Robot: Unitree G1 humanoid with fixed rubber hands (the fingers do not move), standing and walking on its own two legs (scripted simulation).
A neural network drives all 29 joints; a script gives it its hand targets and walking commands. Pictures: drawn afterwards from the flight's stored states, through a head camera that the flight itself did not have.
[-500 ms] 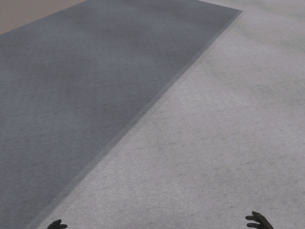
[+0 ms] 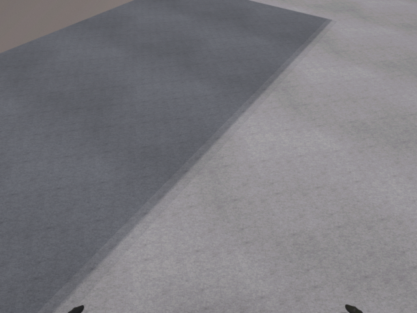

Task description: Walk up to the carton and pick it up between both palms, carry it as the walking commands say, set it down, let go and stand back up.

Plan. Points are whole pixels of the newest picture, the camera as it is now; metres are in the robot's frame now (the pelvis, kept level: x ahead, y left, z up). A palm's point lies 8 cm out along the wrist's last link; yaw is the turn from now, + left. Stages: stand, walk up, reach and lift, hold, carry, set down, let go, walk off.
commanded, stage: stand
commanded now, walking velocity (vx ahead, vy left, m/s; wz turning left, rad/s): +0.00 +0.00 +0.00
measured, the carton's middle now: out of the picture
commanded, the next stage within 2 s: walk up in 0.26 s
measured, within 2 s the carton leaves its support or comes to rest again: neither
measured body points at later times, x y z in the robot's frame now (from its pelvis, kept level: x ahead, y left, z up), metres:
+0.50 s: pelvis -0.01 +0.00 +0.02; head +0.00 +0.00 +0.47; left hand +0.09 +0.30 -0.11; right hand +0.10 -0.30 -0.11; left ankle -0.01 +0.13 -0.73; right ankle -0.01 -0.12 -0.73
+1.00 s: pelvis -0.04 +0.03 +0.01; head +0.02 +0.05 +0.46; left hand +0.12 +0.26 -0.15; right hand -0.05 -0.23 -0.12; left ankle -0.01 +0.12 -0.73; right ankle -0.11 -0.09 -0.63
